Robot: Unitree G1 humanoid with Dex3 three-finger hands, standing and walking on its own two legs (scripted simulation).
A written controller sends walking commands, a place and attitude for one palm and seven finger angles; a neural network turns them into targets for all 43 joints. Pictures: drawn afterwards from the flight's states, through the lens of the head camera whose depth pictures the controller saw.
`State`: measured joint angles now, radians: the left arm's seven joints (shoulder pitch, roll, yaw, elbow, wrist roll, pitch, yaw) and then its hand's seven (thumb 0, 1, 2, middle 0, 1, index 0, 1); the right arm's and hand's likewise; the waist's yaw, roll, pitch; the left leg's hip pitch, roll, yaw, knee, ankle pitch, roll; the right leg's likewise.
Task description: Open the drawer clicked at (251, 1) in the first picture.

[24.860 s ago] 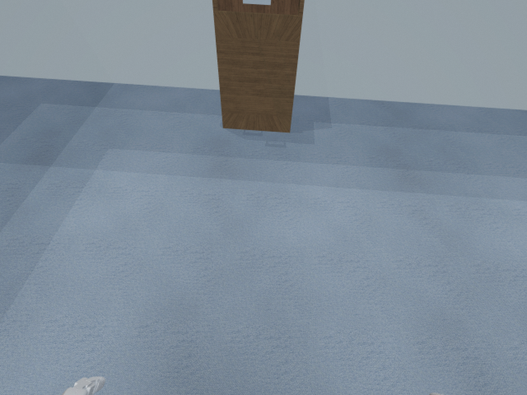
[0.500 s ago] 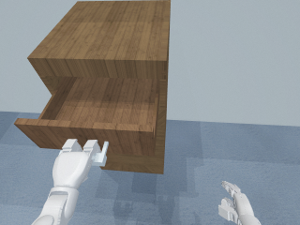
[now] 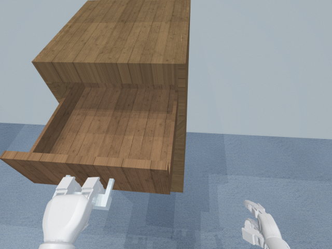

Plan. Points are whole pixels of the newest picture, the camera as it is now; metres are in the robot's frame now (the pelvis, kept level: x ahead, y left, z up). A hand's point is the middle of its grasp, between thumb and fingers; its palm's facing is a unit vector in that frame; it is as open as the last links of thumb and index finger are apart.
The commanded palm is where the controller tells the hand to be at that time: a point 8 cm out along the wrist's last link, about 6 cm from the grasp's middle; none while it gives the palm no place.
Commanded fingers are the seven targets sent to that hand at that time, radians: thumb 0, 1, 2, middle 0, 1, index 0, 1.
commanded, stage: pull the drawer open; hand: left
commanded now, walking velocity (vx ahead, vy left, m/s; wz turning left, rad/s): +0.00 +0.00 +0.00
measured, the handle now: (85, 190) +0.24 +0.22 +0.02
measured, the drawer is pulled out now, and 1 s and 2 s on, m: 0.26 0.30 0.30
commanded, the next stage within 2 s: open the thumb to release the handle in 0.68 s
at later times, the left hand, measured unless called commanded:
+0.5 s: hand (74, 237) +0.14 +0.22 +0.01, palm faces -0.02 -0.10 -1.00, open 6.0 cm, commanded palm +0.09 +0.23 +0.07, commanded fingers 0.00 0.90 0.90 -0.40 -1.35 -0.40 -1.35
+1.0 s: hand (74, 233) +0.15 +0.22 +0.01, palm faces +0.03 -0.10 -0.99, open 6.8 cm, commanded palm +0.12 +0.22 +0.07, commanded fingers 0.00 0.06 0.54 -0.34 -1.26 -0.34 -1.26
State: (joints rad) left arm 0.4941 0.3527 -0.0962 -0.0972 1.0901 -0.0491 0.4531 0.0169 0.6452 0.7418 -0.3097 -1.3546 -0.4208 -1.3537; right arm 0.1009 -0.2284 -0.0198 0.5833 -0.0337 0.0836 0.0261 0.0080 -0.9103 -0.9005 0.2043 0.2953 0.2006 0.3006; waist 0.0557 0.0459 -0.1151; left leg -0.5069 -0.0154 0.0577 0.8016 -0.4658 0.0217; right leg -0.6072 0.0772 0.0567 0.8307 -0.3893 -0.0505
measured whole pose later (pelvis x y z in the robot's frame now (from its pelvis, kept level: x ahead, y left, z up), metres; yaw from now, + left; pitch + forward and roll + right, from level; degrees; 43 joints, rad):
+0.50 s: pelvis -0.01 -0.01 -0.01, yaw +0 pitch +10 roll +2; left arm 0.63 0.39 -0.03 -0.17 1.06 -0.12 0.48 0.00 0.65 0.71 -0.30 -1.34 -0.40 -1.34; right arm 0.10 -0.24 -0.01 0.56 -0.04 0.10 0.03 0.01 -0.91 -0.90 0.20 0.30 0.20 0.30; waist 0.06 0.03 -0.12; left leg -0.55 -0.01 0.06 0.84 -0.47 0.01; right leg -0.65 0.09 0.06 0.87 -0.39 -0.06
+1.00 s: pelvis -0.01 -0.01 -0.01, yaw +1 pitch +10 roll +1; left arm 0.55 0.35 -0.08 -0.15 1.06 -0.05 0.48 -0.02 0.51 0.72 -0.37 -1.31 -0.40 -1.32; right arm 0.11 -0.23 -0.01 0.58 -0.04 0.10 0.01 0.01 -0.91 -0.90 0.20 0.30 0.20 0.30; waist 0.08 0.05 -0.11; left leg -0.57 -0.03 0.04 0.87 -0.47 0.02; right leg -0.66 0.07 0.03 0.90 -0.40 -0.06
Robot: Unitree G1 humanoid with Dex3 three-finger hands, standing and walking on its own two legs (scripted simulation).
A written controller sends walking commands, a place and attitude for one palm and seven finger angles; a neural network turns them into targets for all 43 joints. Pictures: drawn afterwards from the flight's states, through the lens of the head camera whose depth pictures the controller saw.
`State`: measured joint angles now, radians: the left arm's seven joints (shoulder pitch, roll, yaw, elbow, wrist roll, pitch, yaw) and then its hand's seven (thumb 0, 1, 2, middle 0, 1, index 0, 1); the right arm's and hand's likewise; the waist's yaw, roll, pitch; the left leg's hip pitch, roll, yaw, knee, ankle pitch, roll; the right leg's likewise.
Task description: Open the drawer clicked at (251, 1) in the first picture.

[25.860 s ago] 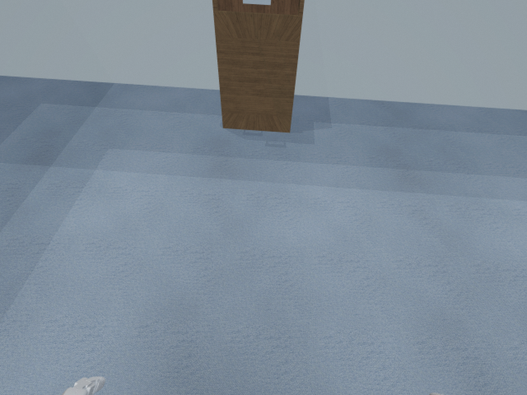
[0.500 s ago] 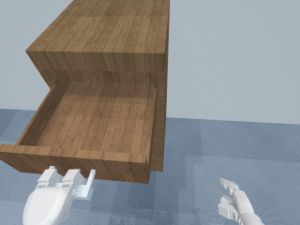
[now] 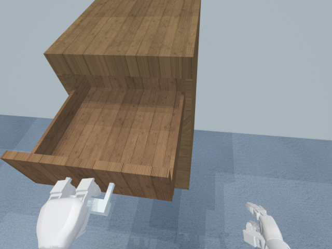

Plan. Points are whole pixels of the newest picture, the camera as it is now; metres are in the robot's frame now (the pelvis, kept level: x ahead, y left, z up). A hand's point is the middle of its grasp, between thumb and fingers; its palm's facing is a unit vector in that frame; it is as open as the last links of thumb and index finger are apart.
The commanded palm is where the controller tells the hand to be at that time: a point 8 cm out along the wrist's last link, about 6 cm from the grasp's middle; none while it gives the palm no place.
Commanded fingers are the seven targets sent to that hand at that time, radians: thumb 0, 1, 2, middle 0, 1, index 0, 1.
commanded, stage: open the thumb to release the handle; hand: left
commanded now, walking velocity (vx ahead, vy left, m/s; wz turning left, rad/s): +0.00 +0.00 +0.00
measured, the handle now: (85, 194) +0.22 +0.22 +0.03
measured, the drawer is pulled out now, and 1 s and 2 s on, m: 0.30 0.30 0.30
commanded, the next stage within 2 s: lift the hand off the handle in 0.28 s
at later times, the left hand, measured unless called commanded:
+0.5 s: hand (80, 219) +0.17 +0.22 +0.02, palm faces +0.03 -0.10 -0.99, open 13.7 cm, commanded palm +0.15 +0.21 +0.07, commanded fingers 0.00 -0.50 0.30 -0.30 -1.20 -0.30 -1.20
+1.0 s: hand (76, 210) +0.18 +0.22 +0.05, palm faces +0.05 -0.11 -0.99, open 13.3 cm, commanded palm +0.15 +0.21 +0.12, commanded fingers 0.00 -0.50 0.30 -0.30 -1.20 -0.30 -1.20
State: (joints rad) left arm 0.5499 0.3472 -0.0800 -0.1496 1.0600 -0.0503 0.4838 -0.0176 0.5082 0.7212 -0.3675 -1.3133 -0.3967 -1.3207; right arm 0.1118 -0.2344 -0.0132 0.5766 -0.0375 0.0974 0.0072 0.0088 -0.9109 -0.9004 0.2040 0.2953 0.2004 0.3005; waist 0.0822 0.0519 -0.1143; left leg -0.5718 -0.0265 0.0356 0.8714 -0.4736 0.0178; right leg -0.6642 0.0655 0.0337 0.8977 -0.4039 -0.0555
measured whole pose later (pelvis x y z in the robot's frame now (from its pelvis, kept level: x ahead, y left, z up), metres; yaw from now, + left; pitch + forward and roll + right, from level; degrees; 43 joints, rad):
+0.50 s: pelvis -0.01 +0.00 +0.00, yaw +0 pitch +9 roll +1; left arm 0.48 0.33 -0.11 -0.12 1.09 -0.05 0.45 0.00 -0.46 0.31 -0.33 -1.22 -0.32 -1.21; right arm 0.11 -0.24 -0.01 0.57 -0.05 0.07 0.01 0.01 -0.91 -0.90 0.20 0.30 0.20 0.30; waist 0.10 0.05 -0.10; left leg -0.57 -0.03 0.03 0.87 -0.46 0.02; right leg -0.65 0.06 0.03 0.88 -0.39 -0.05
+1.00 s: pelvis -0.01 +0.01 +0.01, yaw +0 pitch +6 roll +1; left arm 0.48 0.37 -0.13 -0.22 1.04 0.01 0.36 0.00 -0.49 0.30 -0.32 -1.21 -0.40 -1.24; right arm 0.11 -0.23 0.00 0.57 -0.03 0.08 0.00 0.01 -0.91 -0.90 0.20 0.30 0.20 0.30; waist 0.10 0.07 -0.09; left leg -0.46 -0.03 0.03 0.78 -0.43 0.02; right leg -0.55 0.06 0.03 0.80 -0.36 -0.05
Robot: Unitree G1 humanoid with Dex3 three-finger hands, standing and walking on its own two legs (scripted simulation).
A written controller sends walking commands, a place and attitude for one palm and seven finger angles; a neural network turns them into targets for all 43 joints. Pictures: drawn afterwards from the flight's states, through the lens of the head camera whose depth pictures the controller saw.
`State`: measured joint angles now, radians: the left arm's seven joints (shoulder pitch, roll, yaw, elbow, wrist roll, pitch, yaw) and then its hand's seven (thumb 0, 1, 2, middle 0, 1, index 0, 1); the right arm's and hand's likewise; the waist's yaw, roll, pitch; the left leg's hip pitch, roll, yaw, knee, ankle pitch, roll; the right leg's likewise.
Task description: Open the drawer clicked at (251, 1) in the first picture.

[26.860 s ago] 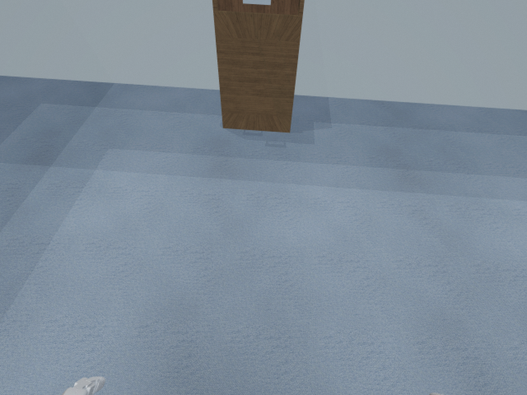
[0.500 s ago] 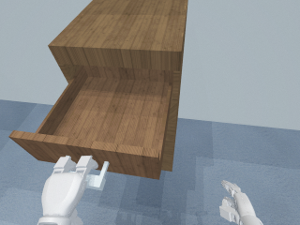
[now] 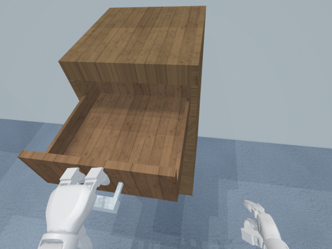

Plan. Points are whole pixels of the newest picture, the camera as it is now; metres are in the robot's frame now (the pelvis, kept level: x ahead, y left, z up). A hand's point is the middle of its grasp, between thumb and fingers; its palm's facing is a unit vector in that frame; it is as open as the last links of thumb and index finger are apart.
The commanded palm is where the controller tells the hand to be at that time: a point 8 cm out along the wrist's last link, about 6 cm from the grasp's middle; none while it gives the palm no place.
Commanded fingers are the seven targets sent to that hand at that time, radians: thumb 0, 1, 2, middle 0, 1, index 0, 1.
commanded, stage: lift the hand off the handle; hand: left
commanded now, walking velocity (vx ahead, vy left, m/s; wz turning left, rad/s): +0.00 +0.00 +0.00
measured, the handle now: (95, 192) +0.23 +0.21 +0.02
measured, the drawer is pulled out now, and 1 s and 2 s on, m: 0.30 0.30 0.30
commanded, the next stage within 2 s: draw the hand back to the body in 0.98 s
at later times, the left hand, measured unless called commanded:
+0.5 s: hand (74, 189) +0.20 +0.21 +0.12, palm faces +0.15 -0.12 -0.98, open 13.6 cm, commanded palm +0.15 +0.20 +0.17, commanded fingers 0.00 -0.50 0.30 -0.30 -1.20 -0.30 -1.20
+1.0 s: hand (60, 171) +0.20 +0.21 +0.18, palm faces +0.16 -0.13 -0.98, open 13.8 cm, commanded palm +0.15 +0.21 +0.23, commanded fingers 0.00 -0.50 0.30 -0.30 -1.20 -0.30 -1.20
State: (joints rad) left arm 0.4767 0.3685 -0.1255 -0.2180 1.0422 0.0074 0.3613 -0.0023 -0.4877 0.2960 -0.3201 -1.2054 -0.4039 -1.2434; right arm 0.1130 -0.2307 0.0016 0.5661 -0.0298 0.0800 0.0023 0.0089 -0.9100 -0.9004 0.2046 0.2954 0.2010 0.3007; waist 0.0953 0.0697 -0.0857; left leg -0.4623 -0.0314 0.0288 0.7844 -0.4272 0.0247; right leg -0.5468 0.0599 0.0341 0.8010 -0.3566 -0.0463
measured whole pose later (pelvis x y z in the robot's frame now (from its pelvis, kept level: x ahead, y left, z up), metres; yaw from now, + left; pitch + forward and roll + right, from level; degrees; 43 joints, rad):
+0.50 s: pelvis +0.01 +0.00 +0.02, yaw -1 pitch +1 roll +0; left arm 0.50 0.42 -0.10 -0.46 0.96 0.08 0.22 0.00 -0.49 0.30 -0.32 -1.21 -0.36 -1.22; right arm 0.10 -0.25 0.04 0.56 0.00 0.11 0.03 0.01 -0.91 -0.90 0.20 0.30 0.20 0.30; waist 0.12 0.11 -0.06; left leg -0.26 -0.02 0.03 0.60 -0.36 0.03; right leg -0.35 0.07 0.04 0.62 -0.29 -0.04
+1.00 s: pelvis +0.01 +0.01 +0.03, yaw +0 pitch -2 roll +0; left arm 0.40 0.49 -0.06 -0.59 0.87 0.17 0.03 0.00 -0.49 0.30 -0.32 -1.21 -0.32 -1.21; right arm 0.06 -0.27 0.06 0.54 0.04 0.17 0.04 0.01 -0.91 -0.90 0.20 0.30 0.20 0.30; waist 0.12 0.13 -0.01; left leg -0.14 -0.03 0.02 0.48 -0.30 0.03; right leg -0.21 0.06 0.04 0.48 -0.22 -0.03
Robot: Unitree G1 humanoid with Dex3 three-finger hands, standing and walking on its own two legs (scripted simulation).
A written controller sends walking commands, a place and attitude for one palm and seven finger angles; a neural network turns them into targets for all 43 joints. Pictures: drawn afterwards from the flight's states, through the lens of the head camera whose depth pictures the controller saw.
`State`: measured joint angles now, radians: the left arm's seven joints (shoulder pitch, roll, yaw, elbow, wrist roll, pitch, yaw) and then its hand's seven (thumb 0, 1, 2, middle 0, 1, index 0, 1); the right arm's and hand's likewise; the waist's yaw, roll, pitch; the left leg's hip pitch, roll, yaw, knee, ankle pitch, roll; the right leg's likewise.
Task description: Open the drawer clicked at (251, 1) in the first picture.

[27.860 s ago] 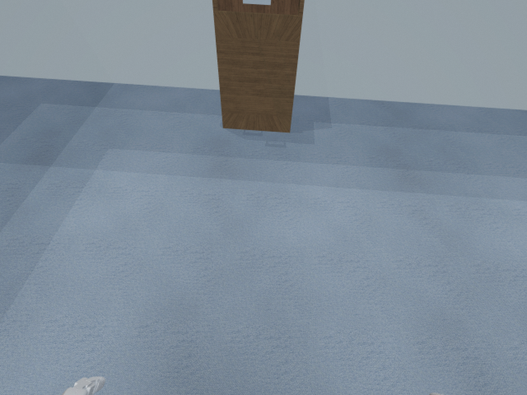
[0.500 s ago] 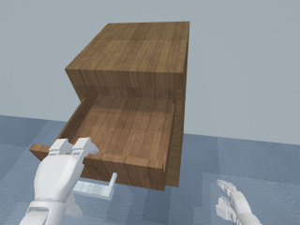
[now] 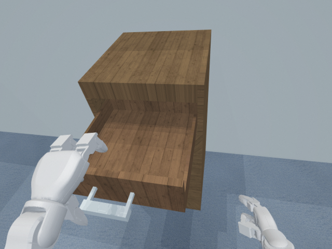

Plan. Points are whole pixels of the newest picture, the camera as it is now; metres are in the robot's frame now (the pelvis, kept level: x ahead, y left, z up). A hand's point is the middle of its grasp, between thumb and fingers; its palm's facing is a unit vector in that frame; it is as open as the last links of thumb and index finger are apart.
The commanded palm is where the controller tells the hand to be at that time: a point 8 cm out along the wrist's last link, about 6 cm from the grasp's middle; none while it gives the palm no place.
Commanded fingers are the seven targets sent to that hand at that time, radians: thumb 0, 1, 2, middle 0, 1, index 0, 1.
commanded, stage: draw the hand back to the body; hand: left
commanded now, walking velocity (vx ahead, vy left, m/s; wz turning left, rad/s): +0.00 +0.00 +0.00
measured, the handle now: (108, 201) +0.22 +0.20 -0.01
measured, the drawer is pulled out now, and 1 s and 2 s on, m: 0.30 0.30 0.30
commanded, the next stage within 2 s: step back with the hand held close in 1.68 s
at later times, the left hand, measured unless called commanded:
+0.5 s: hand (69, 187) +0.19 +0.23 +0.13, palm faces +0.07 -0.09 -0.99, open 13.8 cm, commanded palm +0.14 +0.23 +0.19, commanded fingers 0.00 -0.50 0.30 -0.30 -1.20 -0.30 -1.20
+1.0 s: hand (68, 169) +0.20 +0.22 +0.17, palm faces +0.38 -0.86 -0.36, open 12.7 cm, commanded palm +0.14 +0.26 +0.18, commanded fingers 0.00 0.09 0.56 -0.26 -0.82 -0.26 -0.82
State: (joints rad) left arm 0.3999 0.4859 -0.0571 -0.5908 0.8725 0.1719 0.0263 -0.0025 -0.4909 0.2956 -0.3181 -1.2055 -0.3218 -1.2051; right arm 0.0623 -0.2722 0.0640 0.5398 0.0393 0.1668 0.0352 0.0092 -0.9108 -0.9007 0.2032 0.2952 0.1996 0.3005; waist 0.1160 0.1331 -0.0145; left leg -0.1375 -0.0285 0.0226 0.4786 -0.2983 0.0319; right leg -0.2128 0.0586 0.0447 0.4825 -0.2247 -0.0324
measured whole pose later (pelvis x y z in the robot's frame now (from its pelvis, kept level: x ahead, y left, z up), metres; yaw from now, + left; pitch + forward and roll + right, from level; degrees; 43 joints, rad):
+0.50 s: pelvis +0.00 +0.00 +0.00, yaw +1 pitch -2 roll +0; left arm 0.45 0.55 0.04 -0.53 0.82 0.09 0.01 0.00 -0.49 0.30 -0.32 -1.21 -0.32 -1.20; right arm 0.10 -0.28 0.06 0.55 0.03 0.13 0.00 0.01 -0.91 -0.90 0.20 0.30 0.20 0.30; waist 0.11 0.12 0.00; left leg -0.16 -0.03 0.01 0.48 -0.29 0.03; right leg -0.23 0.06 0.03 0.47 -0.22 -0.04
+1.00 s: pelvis +0.02 +0.00 +0.00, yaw +3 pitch -3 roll -1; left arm 0.51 0.31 0.22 -0.56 -0.04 -0.14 0.11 -0.01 -0.22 0.41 -0.29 -1.03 -0.30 -1.03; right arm 0.21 -0.19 0.06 0.61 0.00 -0.16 -0.07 0.01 -0.91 -0.90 0.21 0.30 0.20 0.30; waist 0.06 0.04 0.02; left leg -0.10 -0.03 -0.03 0.47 -0.32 0.03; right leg -0.15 0.05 0.00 0.44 -0.25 -0.04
